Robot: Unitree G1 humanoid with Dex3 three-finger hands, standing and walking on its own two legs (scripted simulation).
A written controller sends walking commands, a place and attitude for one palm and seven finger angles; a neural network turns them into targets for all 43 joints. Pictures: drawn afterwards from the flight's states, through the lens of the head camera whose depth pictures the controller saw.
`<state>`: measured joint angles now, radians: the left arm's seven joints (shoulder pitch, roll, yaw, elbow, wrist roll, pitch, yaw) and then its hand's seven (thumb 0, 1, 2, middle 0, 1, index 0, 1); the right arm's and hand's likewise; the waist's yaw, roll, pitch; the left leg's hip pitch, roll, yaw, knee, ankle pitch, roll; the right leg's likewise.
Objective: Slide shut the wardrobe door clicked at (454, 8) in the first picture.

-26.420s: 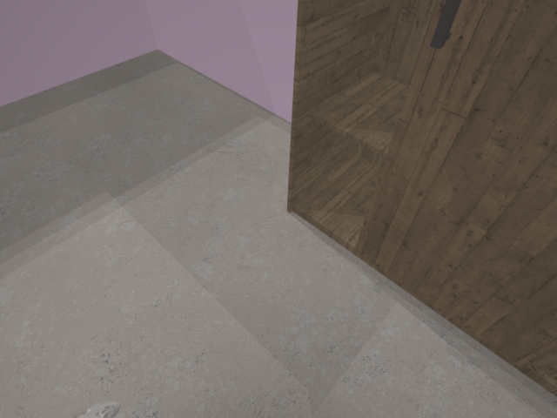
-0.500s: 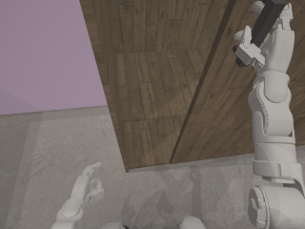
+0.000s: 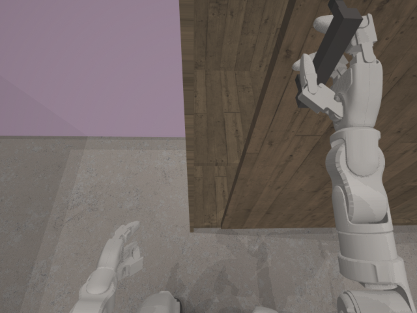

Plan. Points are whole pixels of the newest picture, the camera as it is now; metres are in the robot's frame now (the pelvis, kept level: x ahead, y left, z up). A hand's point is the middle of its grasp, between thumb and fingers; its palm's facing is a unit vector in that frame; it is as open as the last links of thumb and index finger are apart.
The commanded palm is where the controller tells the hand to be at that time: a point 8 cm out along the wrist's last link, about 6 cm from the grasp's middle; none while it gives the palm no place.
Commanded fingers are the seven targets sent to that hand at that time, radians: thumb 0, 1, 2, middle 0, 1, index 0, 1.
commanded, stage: step sideways, sliding the door along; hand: right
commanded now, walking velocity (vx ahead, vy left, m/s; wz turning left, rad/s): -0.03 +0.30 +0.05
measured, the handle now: (319, 56) +0.43 -0.15 +0.24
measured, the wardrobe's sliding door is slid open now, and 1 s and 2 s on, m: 0.12 0.00 0.00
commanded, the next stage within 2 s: stop walking and hold the door there in 1.16 s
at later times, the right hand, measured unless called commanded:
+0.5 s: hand (229, 83) +0.38 -0.02 +0.23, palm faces +0.09 +0.99 -0.14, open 6.5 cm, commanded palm +0.36 -0.05 +0.24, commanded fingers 0.00 -0.90 -0.90 0.45 1.40 0.45 1.40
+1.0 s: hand (204, 74) +0.39 +0.01 +0.24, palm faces +0.38 +0.93 -0.03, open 6.5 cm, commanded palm +0.35 +0.04 +0.24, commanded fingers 0.00 -0.90 -0.90 0.45 1.40 0.45 1.40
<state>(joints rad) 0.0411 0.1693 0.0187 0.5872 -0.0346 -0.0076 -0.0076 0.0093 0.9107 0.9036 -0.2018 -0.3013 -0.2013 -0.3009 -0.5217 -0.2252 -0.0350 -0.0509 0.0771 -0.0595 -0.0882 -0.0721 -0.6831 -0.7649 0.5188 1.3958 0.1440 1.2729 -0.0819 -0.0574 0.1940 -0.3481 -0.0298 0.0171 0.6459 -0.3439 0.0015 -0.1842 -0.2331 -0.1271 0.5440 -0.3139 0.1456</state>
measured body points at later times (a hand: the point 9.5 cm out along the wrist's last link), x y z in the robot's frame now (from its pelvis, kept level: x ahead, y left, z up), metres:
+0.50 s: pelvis -0.05 +0.10 -0.01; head -0.01 +0.12 +0.44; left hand +0.12 +0.33 -0.12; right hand +0.37 -0.07 +0.24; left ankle +0.00 +0.23 -0.73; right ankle -0.01 -0.10 -0.73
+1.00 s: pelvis -0.04 +0.24 -0.01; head -0.01 +0.23 +0.44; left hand +0.12 +0.47 -0.12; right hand +0.36 -0.04 +0.24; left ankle +0.02 +0.37 -0.73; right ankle -0.05 +0.07 -0.71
